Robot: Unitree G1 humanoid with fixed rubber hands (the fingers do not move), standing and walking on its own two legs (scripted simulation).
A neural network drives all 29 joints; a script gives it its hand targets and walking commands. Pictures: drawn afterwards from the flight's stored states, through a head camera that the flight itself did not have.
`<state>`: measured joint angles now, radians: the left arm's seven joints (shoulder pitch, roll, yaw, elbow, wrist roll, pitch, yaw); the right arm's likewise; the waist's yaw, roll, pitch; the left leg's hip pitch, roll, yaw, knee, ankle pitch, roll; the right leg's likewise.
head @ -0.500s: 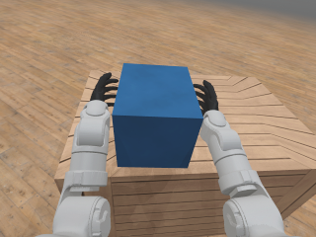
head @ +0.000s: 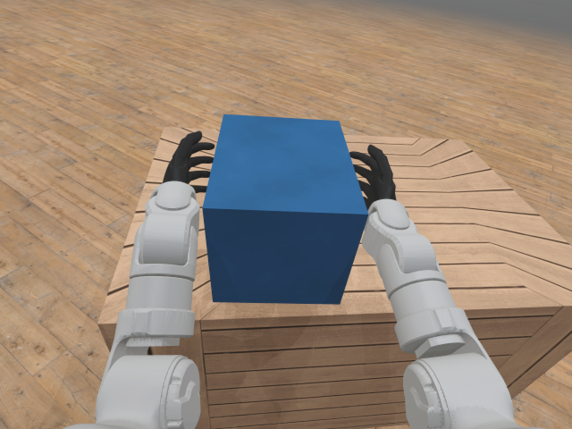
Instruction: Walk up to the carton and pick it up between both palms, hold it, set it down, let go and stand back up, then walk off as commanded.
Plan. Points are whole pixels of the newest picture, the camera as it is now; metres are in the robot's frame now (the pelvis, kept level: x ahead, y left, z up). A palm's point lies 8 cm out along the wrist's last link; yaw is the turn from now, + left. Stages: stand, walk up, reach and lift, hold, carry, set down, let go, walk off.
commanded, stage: hold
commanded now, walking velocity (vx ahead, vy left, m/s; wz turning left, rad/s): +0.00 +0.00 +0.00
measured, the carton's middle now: (279, 206) +0.40 +0.01 +0.15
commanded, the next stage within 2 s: set down in 0.66 s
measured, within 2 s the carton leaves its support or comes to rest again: neither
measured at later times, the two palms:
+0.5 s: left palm (179, 187) +0.37 +0.15 +0.20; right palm (379, 202) +0.37 -0.12 +0.19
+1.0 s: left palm (179, 172) +0.39 +0.15 +0.21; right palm (377, 194) +0.38 -0.12 +0.20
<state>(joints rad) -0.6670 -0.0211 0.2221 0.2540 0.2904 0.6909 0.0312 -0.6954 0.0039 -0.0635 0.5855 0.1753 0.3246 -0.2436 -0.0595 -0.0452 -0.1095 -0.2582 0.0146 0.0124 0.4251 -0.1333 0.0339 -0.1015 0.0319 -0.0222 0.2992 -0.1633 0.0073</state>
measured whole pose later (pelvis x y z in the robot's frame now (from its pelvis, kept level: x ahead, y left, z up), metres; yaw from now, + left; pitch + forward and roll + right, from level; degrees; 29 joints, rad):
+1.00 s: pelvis +0.01 +0.00 +0.00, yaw +0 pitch -3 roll -2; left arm -0.72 -0.03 0.31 0.30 0.37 0.56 -0.07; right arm -0.71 0.12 -0.24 0.60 0.00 0.16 -0.20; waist -0.06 -0.07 -0.07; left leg -0.22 0.01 0.01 0.40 -0.13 0.03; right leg -0.07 0.03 -0.02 0.29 -0.17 0.01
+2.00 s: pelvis +0.03 -0.01 +0.00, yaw +0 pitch -1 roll -2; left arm -0.70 -0.04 0.27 0.53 0.37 0.27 -0.05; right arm -0.61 0.16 -0.36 0.70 -0.14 -0.14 -0.17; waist -0.06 -0.09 0.05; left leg -0.21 0.01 0.01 0.39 -0.16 0.03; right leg -0.05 0.02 -0.02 0.27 -0.20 0.01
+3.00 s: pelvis +0.06 -0.02 +0.00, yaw +0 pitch +1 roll -1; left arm -0.75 -0.04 0.39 0.75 0.38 0.12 -0.07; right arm -0.66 0.25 -0.60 0.74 -0.38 -0.19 -0.12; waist -0.06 -0.09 0.05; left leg -0.21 0.01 0.01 0.39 -0.19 0.02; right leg -0.05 0.02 -0.02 0.27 -0.23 0.01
